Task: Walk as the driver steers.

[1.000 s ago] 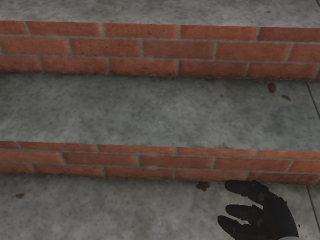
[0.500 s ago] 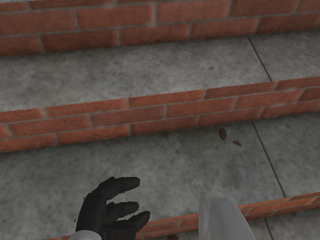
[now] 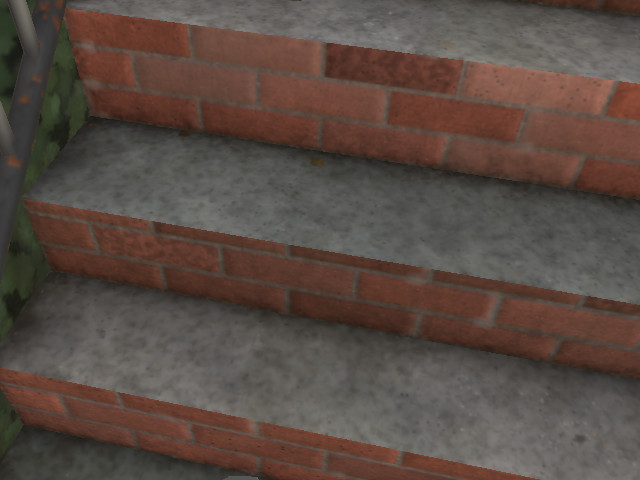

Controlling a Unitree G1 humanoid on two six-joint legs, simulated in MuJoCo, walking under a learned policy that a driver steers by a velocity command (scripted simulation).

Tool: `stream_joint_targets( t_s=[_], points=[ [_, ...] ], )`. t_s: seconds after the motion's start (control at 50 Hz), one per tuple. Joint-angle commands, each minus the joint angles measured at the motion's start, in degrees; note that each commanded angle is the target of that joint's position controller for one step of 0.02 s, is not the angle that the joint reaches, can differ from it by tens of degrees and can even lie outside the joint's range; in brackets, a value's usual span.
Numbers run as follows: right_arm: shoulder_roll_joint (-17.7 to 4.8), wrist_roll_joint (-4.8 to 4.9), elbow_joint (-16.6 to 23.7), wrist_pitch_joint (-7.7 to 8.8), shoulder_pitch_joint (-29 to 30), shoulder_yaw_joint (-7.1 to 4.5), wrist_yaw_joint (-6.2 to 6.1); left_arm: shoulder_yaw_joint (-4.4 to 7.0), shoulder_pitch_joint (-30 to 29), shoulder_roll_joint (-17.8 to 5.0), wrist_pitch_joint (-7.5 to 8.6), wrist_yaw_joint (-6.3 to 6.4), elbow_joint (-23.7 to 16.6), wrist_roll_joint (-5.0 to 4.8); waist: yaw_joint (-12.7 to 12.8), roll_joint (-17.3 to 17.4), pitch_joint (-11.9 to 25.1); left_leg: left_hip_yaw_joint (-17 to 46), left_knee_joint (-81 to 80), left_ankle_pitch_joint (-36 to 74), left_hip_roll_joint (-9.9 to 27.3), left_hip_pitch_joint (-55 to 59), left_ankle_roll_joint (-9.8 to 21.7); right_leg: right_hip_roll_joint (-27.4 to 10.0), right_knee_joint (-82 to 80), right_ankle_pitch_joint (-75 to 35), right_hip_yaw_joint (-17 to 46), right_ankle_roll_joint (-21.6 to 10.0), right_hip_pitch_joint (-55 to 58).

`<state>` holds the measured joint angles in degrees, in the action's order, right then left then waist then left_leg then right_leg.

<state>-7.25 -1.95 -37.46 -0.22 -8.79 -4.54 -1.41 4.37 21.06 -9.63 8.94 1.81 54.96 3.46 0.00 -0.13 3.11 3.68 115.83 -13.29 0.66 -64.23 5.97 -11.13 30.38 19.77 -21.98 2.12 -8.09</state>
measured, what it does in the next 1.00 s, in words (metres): climbs: left foot 0.19 m higher, then right foot 0.20 m higher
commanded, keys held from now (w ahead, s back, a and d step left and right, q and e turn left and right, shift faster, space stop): w+q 0.18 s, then w+e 0.82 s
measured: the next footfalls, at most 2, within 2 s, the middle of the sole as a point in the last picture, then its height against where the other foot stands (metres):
left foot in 0.22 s outside the picture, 0.19 m higher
right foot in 0.86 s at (192, 383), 0.20 m higher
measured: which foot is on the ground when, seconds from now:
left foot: up 0.00-0.20, down 0.22-0.88, up 0.90-1.00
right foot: down 0.00-0.24, up 0.26-0.84, down 0.86-1.00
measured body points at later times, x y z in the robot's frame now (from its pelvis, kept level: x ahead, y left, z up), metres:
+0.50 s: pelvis +0.27 +0.21 +0.15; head +0.28 +0.23 +0.60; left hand +0.44 +0.42 +0.05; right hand +0.35 -0.02 +0.03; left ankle +0.31 +0.24 -0.54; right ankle +0.27 +0.07 -0.29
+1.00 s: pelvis +0.46 +0.28 +0.28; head +0.48 +0.35 +0.73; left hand +0.60 +0.48 +0.12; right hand +0.61 +0.03 +0.23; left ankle +0.40 +0.39 -0.21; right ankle +0.51 +0.23 -0.34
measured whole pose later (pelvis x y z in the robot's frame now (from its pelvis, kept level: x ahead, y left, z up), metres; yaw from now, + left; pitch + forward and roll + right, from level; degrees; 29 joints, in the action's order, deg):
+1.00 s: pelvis +0.46 +0.28 +0.28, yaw -11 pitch +2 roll -6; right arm -8.4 -1.7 -37.5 3.5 -8.3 -0.5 -0.4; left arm 0.1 12.2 -12.3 -1.8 4.7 45.4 4.8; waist 3.2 -4.2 1.4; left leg 6.4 107.8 -15.9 -2.1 -41.2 2.4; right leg 10.3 67.9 31.7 -12.4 -11.5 -41.8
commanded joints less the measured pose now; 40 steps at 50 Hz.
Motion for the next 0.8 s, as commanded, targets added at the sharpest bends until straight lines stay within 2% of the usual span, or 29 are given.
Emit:
stream_joint_targets(
  t_s=[0.02, 0.08, 0.1, 0.14, 0.16, 0.18, 0.2, 0.22, 0.24, 0.26, 0.28, 0.3, 0.32, 0.36, 0.4, 0.44, 0.48, 0.5, 0.52, 0.58, 0.62, 0.64, 0.66, 0.7, 0.72, 0.74, 0.76, 0.78, 0.8],
  points=[
    [-0.7, 0.96, 7.2, 1.00, 14.2, -0.21, -0.63, 1.44, 7.1, -7.3, 0.95, 0.20, -0.1, 1.49, 4.1, -4.6, -8.6, 3.1, 8.6, -12.8, 1.7, -28.4, 0.8, -18.6, -22.6, 5.6, 16.0, -11.5, 20.6],
    [0.0, 0.89, 11.9, 0.60, 21.6, 0.76, -0.20, 1.19, 8.3, -8.0, 1.22, 0.29, 1.2, 1.57, 4.2, -6.9, -11.3, 2.6, 7.3, -20.0, 3.5, -33.7, 2.0, -19.3, -27.5, 2.2, 10.5, -9.7, 23.7],
    [-0.1, 0.92, 13.8, 0.13, 23.0, 1.34, -0.12, 1.09, 6.9, -8.0, 1.22, -0.19, 1.6, 1.40, 2.7, -6.9, -12.5, -0.5, -1.3, -20.3, 5.3, -30.5, 2.1, -17.0, -29.9, 3.8, 6.0, -7.8, 20.0],
    [1.0, 0.66, 17.6, -2.25, 23.4, 2.64, 0.66, 1.15, 6.8, -8.4, 0.51, -0.22, 3.4, 0.33, 1.0, -10.3, -12.1, -5.5, -5.8, -19.1, 8.7, -24.9, 4.1, -13.8, -34.5, 1.8, 2.8, -8.0, 16.1],
    [0.0, 0.36, 16.3, -2.61, 19.2, 3.19, 1.92, 0.93, 2.6, -9.3, -0.43, -0.12, 1.9, -0.97, -0.3, -8.1, -10.3, -10.7, -22.4, -16.3, 9.4, -11.8, 5.2, -9.9, -37.0, -1.6, -2.1, -8.7, 10.3],
    [0.7, 2.44, 15.6, -2.47, 16.3, 3.99, 2.78, 0.35, -1.3, -9.5, -0.74, -0.44, 0.4, -4.02, -2.5, -7.3, -8.9, -13.9, -37.3, -12.5, 8.1, 12.2, 7.3, -6.4, -39.1, -15.9, -4.1, -10.4, -2.2],
    [-2.3, 2.57, 10.8, -2.17, 6.1, 2.02, 2.77, 0.28, 1.6, -11.7, -0.92, -0.22, -0.6, -5.29, -3.7, -7.6, -2.0, -20.4, -37.2, -18.0, -0.1, 30.8, 6.6, -7.7, -29.0, -54.3, -1.5, -13.6, -4.0],
    [-3.1, 3.54, 5.8, -1.33, -10.7, 0.64, 2.10, 0.98, 2.3, -16.8, -0.38, -1.03, -1.3, -5.55, -10.6, -12.0, 8.8, -17.7, -38.8, -11.3, -4.3, 48.5, 7.2, -10.3, -11.9, -86.5, 2.4, -13.7, -1.6],
    [-7.0, 3.38, 4.3, -0.65, -20.4, -0.84, 2.23, 2.40, 1.2, -21.4, 0.33, -2.87, -3.6, -6.45, -16.5, -12.2, 18.8, -5.7, -54.5, -8.5, -6.3, 59.4, 6.3, -6.5, 8.2, -79.3, 6.4, -9.8, -1.0],
    [-17.9, 0.76, 3.0, -1.12, -20.2, -4.06, 0.61, 1.09, 0.8, -13.2, 1.85, -5.49, -9.4, -7.03, -13.8, 10.1, 21.8, 29.4, -81.0, -25.7, 10.3, 68.2, 6.2, 5.4, 34.3, -27.8, 13.5, -2.6, -24.0],
    [-23.5, 0.14, 4.5, -1.06, -15.3, -5.67, -0.50, 0.94, -1.5, -8.2, 1.38, -6.42, -11.1, -5.68, -11.7, 14.8, 28.8, 44.6, -97.1, -37.0, 16.2, 64.0, 0.9, 13.5, 63.0, -9.5, 31.5, -1.5, -24.4],
    [-23.0, -1.04, 3.2, -0.22, -10.1, -4.82, -0.31, 0.68, -1.3, -1.8, 0.90, -5.58, -13.3, -5.67, -6.4, 13.1, 24.3, 40.4, -96.8, -39.5, 17.6, 58.9, -4.6, 14.7, 77.5, -11.8, 39.4, -0.8, -30.0],
    [-19.1, -0.85, 1.0, 0.91, -8.2, -3.75, 0.19, 0.74, -2.8, 0.2, 0.12, -3.98, -15.6, -3.69, -2.5, 10.8, 19.4, 36.1, -93.2, -41.1, 16.1, 53.4, -6.7, 12.6, 80.4, -18.6, 38.2, -2.2, -32.5],
    [-8.0, 1.36, -0.8, 3.27, 0.6, -0.41, 0.96, 0.19, -0.6, 1.0, -1.79, -1.87, -14.9, -1.13, 2.9, 10.4, 9.3, 26.7, -84.2, -27.8, 15.1, 40.6, -5.4, 9.6, 83.4, -30.4, 32.6, -3.4, -34.8],
    [-3.1, 0.78, -4.6, 4.46, 0.4, 0.91, 1.65, -0.98, -2.2, 1.2, -2.90, -1.97, -14.7, -0.81, 3.0, 0.1, 4.6, 23.8, -85.2, -23.7, 16.7, 36.3, -3.5, 11.4, 88.1, -30.4, 31.8, -5.1, -40.7],
    [-3.4, 0.90, -9.1, 7.23, -7.7, 0.58, 1.34, -2.99, -6.1, 6.4, -3.46, -1.23, -16.8, -1.38, 2.0, -0.7, 0.8, 15.3, -87.3, -6.4, 16.2, 39.6, -5.5, 12.5, 90.9, -25.5, 34.2, -7.2, -50.1],
    [-3.3, 0.85, -10.6, 9.07, -11.4, 0.81, 0.82, -2.82, -7.8, 5.6, -5.52, -0.73, -15.7, -2.43, 1.0, -2.4, -1.9, 5.7, -90.3, 8.3, 16.3, 43.8, -6.9, 13.7, 87.7, -22.0, 33.5, -8.3, -56.1],
    [-2.2, 1.61, -11.0, 10.08, -11.4, 1.75, 0.92, -2.91, -11.7, 5.5, -6.78, -0.76, -17.1, -2.14, 1.8, -3.3, -4.7, 0.7, -93.1, 7.5, 14.9, 40.2, -9.2, 13.8, 82.4, -24.4, 32.2, -8.5, -55.8],
    [-2.2, 1.21, -11.2, 10.48, -11.2, 1.81, 0.88, -2.19, -12.0, 4.9, -7.90, -0.64, -15.8, -2.38, 1.2, -2.7, -3.4, -2.8, -93.9, 12.7, 14.5, 41.8, -9.8, 16.2, 86.1, -27.7, 29.5, -8.8, -56.4],
    [-4.8, 1.74, -14.4, 9.96, -15.5, 1.87, -0.15, -3.57, -15.0, 8.8, -9.75, 1.72, -16.3, -2.09, 2.3, -0.3, -4.0, -7.0, -95.9, 15.2, 12.9, 50.2, -10.1, 17.3, 97.6, -19.4, 25.8, -10.7, -69.3],
    [-3.7, 0.80, -16.6, 9.91, -17.9, 2.64, -1.00, -4.20, -16.4, 9.4, -9.24, 3.12, -17.8, -2.01, 2.1, 0.2, -5.2, -11.2, -96.7, 19.9, 12.7, 53.3, -12.0, 17.9, 99.0, -17.7, 24.8, -10.8, -73.8],
    [-2.4, 0.99, -17.4, 9.51, -18.9, 3.10, -0.41, -4.38, -17.9, 8.7, -9.51, 3.06, -18.8, -1.96, 2.9, 0.3, -5.2, -13.1, -97.8, 20.3, 11.3, 52.9, -13.4, 17.2, 97.2, -18.7, 24.6, -11.4, -73.2],
    [-3.0, 2.39, -17.7, 8.99, -18.7, 3.13, 1.09, -4.83, -23.0, 7.3, -9.52, 2.95, -21.0, -3.74, 1.9, 1.7, -8.3, -16.7, -100.2, 27.6, 8.5, 48.7, -14.2, 16.8, 87.0, -12.7, 18.4, -9.9, -70.9],
    [-5.6, 2.06, -19.6, 8.37, -24.7, 2.29, 0.13, -4.97, -29.5, 5.9, -9.75, 2.47, -24.1, -3.20, -1.5, 6.3, -5.8, -15.6, -102.5, 41.2, 8.2, 56.2, -11.7, 16.6, 79.0, -6.5, 12.1, -9.3, -71.2],
    [-6.7, 1.88, -21.3, 7.95, -28.9, 2.18, -1.53, -5.71, -31.7, 7.0, -9.81, 2.12, -25.0, -3.81, -2.0, 8.8, -4.1, -13.3, -104.9, 44.2, 11.1, 64.1, -10.0, 14.1, 78.4, -2.9, 12.4, -10.4, -75.2],
    [-9.2, 1.77, -20.5, 6.71, -28.0, 1.38, -2.46, -5.77, -27.9, 6.3, -10.31, 0.82, -21.7, -5.37, -2.4, 8.6, 0.6, -15.0, -106.1, 57.0, 12.8, 71.7, -9.9, 14.4, 76.7, 2.3, 7.7, -11.8, -72.0],
    [-9.0, 1.75, -19.8, 5.56, -26.7, 1.26, -3.29, -5.86, -26.0, 6.0, -10.28, -0.04, -19.9, -5.00, -1.8, 6.1, 2.6, -17.5, -103.1, 65.3, 11.3, 74.8, -11.2, 14.6, 72.0, 4.7, 7.1, -12.5, -67.6],
    [-9.5, 2.38, -19.8, 5.54, -25.8, 1.76, -3.77, -6.75, -26.3, 6.9, -10.48, -0.62, -18.8, -5.15, -0.7, 7.2, 3.4, -20.1, -103.1, 72.6, 11.3, 72.7, -11.3, 14.8, 65.7, 5.2, 4.8, -14.2, -61.4],
    [-9.1, 3.68, -18.3, 5.61, -22.4, 1.82, -4.21, -7.12, -23.3, 6.8, -11.09, -0.45, -18.3, -4.65, 3.8, 7.4, 4.8, -21.7, -101.6, 86.4, 10.4, 67.2, -11.6, 16.8, 56.0, 8.8, 4.0, -16.0, -48.9]
  ],
)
